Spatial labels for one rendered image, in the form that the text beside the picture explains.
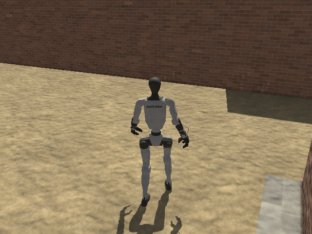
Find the left robot hand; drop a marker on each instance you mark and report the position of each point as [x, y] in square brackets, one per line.
[135, 133]

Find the right robot upper arm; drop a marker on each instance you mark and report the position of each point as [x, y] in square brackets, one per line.
[173, 110]

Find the right robot foot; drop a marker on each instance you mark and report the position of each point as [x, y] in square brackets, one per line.
[168, 186]

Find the left robot upper arm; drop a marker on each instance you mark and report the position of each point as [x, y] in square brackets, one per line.
[137, 110]

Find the left robot forearm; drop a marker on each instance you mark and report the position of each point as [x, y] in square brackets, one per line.
[133, 126]

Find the right robot hand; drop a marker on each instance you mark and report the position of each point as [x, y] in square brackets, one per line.
[186, 141]

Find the right robot forearm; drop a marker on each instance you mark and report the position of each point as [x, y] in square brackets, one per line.
[181, 129]

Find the right robot thigh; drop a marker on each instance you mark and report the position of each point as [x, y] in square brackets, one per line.
[167, 145]

